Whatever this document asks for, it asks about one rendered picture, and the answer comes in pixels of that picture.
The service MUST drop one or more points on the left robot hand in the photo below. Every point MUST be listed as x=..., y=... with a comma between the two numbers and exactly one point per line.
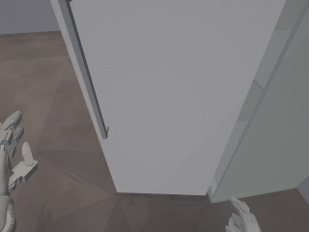
x=9, y=137

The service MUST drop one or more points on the fridge door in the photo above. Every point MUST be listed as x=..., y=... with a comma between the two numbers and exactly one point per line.
x=171, y=77

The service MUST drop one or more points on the handle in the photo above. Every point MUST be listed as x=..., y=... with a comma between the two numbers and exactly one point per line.
x=82, y=63

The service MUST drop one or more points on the robot left forearm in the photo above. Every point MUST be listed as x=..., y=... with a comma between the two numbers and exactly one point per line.
x=7, y=218

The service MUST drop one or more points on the right robot hand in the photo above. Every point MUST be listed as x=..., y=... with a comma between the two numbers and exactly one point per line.
x=247, y=222

